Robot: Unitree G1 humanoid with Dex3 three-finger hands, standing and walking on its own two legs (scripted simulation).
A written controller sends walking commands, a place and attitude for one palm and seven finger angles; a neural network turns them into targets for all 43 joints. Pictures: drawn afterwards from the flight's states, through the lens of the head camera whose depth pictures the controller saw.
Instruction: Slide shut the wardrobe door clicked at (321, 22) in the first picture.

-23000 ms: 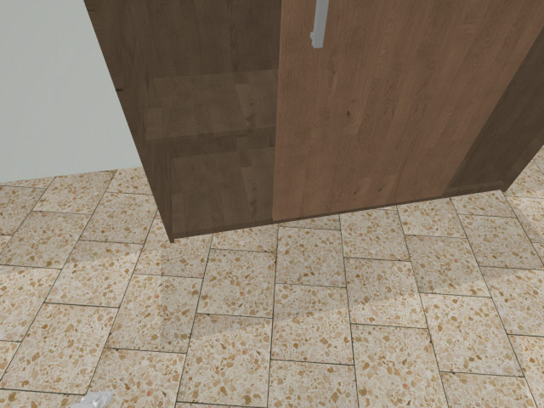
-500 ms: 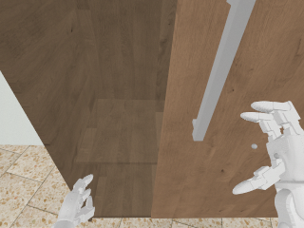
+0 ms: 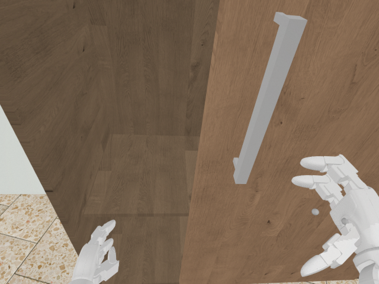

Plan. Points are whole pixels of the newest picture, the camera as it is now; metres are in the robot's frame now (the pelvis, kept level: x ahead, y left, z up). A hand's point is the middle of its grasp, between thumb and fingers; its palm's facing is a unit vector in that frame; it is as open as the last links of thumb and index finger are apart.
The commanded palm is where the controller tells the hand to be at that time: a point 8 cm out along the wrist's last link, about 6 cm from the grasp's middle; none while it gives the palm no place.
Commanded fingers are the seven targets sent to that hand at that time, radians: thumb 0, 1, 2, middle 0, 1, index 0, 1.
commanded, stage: draw the hand back to the body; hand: right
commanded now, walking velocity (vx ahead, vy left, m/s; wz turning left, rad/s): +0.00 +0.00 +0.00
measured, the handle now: (256, 112) +0.34 -0.11 +0.26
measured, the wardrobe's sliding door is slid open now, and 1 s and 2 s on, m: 0.35 0.35 0.35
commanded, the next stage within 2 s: step back with the hand held close in 1.38 s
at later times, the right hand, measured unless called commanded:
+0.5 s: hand (335, 218) +0.17 -0.21 +0.19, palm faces +0.35 +0.88 -0.32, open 13.6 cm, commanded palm +0.13 -0.26 +0.19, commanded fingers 0.00 -0.03 -0.48 0.23 0.81 0.23 0.81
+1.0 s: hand (353, 205) +0.20 -0.26 +0.18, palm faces +0.43 +0.81 -0.39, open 8.8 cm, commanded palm +0.15 -0.30 +0.19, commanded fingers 0.00 -0.90 -0.90 0.20 0.30 0.20 0.30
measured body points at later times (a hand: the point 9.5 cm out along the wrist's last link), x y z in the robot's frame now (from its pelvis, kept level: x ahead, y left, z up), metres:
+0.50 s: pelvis -0.02 +0.01 +0.00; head -0.05 +0.03 +0.45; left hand +0.18 +0.23 -0.06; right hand +0.15 -0.26 +0.20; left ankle +0.01 +0.16 -0.73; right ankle -0.02 -0.15 -0.73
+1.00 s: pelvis +0.01 -0.01 +0.01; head -0.02 +0.01 +0.46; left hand +0.19 +0.21 -0.07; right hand +0.17 -0.30 +0.20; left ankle +0.01 +0.16 -0.73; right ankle -0.02 -0.15 -0.73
